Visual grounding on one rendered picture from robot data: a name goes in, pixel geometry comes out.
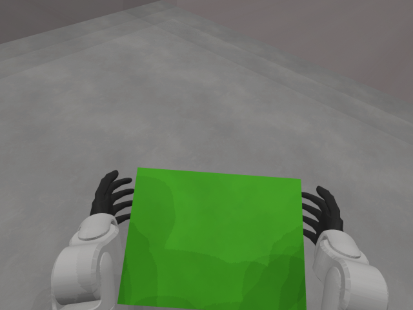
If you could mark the carton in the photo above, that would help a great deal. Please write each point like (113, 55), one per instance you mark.
(214, 241)

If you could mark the robot right forearm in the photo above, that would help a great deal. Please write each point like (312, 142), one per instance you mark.
(350, 283)

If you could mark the robot left forearm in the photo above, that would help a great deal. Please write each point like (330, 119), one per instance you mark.
(83, 274)

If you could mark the robot right hand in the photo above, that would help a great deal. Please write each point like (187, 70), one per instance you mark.
(328, 216)

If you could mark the robot left hand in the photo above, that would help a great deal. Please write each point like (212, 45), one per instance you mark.
(105, 198)

